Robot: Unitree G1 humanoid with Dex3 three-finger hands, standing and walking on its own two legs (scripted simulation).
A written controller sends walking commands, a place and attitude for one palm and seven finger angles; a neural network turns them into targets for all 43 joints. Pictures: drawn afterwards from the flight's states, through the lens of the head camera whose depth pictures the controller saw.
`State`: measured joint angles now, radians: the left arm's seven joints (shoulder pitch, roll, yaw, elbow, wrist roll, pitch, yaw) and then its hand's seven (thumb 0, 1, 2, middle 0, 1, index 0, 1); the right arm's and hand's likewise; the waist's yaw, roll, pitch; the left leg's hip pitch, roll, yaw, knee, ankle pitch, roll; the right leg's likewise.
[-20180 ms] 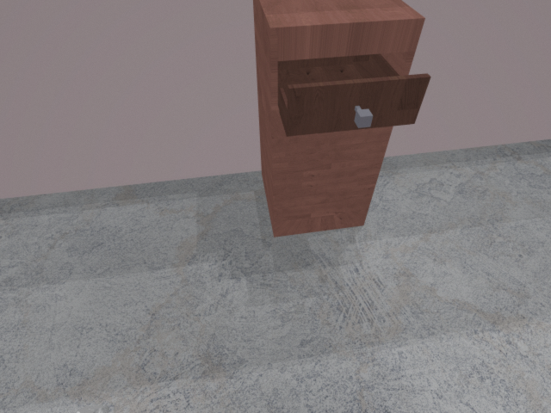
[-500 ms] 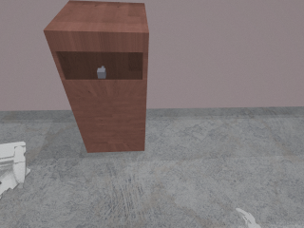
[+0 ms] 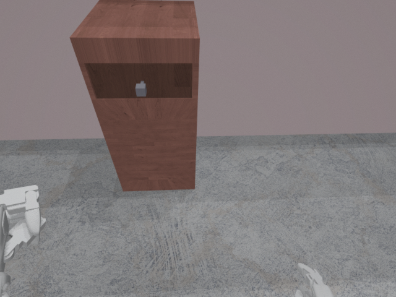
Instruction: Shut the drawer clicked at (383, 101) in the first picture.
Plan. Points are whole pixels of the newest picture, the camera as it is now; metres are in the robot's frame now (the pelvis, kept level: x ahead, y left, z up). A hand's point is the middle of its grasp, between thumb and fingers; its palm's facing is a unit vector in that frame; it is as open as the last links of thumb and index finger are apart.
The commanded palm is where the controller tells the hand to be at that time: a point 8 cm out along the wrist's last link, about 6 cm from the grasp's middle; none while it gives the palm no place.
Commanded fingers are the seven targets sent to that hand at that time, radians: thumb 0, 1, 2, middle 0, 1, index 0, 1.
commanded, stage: stop stepping back and stand still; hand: left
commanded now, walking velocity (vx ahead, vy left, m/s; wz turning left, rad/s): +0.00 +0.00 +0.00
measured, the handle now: (141, 87) +0.83 +0.27 -0.02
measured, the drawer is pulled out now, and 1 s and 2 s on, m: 0.00 0.00 0.00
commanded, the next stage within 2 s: let the arm hang, fingers relaxed in 0.18 s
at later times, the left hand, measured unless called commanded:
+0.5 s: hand out of the picture +0.10 +0.23 -0.13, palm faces +0.01 -0.95 -0.31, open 3.0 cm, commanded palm none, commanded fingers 0.00 0.90 0.90 -0.92 -1.08 -0.92 -1.08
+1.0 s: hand out of the picture -0.06 +0.20 -0.17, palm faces +0.05 -0.96 -0.26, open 6.6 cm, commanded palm none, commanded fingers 0.00 0.90 0.90 -0.20 -0.30 -0.20 -0.30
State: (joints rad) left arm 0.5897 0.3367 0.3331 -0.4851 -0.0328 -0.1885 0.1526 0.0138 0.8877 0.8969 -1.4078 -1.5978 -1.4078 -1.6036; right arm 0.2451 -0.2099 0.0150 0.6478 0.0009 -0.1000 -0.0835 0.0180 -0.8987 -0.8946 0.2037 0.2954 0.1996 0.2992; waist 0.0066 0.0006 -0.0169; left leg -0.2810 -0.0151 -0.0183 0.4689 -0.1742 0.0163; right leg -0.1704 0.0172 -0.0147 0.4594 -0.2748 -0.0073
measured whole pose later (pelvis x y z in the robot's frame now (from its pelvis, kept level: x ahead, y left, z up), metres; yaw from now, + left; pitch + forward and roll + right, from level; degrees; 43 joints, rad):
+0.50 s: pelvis -0.02 +0.01 -0.01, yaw +1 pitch -1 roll -1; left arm 0.26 0.27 0.03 0.65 0.04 0.05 0.01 0.01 0.90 0.90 -1.23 -1.43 -1.23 -1.44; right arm 0.15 -0.28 0.00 0.85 -0.03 0.00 0.01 0.01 -0.90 -0.89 0.20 0.30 0.20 0.30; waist -0.02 0.02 0.01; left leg -0.37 -0.04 -0.03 0.59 -0.20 0.03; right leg -0.26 -0.01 -0.03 0.60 -0.32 0.00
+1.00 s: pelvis -0.01 +0.00 +0.00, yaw +2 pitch -2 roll +0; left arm 0.34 0.21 0.01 1.16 0.01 0.01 0.02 0.01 0.91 0.90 -0.33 -0.45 -0.33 -0.45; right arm 0.30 -0.16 -0.01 1.12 -0.02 0.03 -0.02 0.01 -0.90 -0.89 0.20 0.30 0.20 0.30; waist 0.00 0.03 0.05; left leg -0.26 -0.03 -0.04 0.43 -0.13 0.02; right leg -0.15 0.00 -0.04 0.45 -0.26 -0.01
